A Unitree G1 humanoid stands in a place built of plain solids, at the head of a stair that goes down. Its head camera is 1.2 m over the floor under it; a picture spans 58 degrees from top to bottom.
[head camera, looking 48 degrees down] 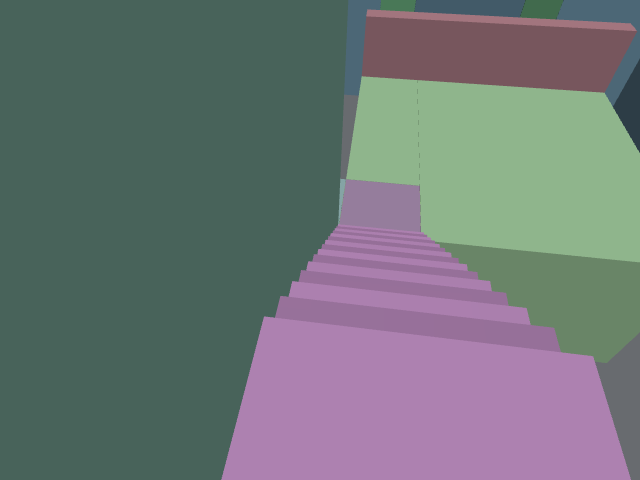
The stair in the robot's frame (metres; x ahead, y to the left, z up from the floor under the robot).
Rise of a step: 0.18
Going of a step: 0.20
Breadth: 1.11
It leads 8 degrees to the right of straight ahead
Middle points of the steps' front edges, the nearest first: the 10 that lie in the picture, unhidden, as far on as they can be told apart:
0.69 -0.27 0.00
0.89 -0.30 -0.18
1.09 -0.33 -0.35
1.29 -0.36 -0.53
1.50 -0.38 -0.71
1.70 -0.41 -0.89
1.90 -0.44 -1.07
2.10 -0.47 -1.25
2.31 -0.50 -1.43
2.51 -0.52 -1.61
